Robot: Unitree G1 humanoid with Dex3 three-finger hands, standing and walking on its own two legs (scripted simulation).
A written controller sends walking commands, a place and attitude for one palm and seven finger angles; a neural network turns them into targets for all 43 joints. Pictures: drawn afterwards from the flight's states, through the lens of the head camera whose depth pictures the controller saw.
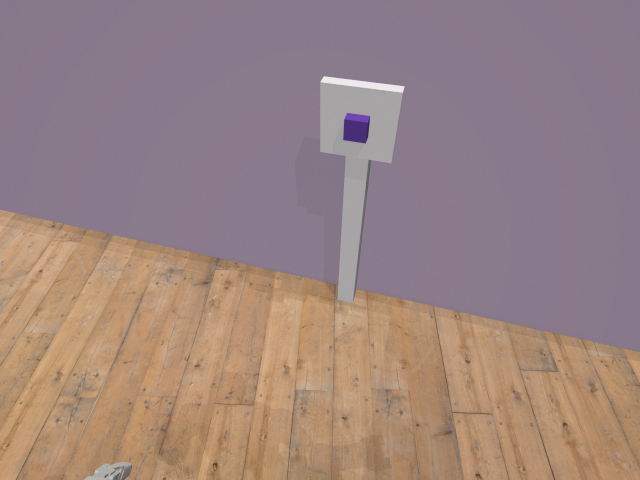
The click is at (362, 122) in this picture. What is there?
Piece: button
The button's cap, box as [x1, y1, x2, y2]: [343, 113, 369, 142]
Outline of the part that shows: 347,113 344,119 343,139 365,142 368,132 369,116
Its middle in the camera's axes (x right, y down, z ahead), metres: +0.08 -0.25 +0.88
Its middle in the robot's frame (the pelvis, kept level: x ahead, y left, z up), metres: +0.84 -0.04 +0.00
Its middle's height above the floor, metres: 0.77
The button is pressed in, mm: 0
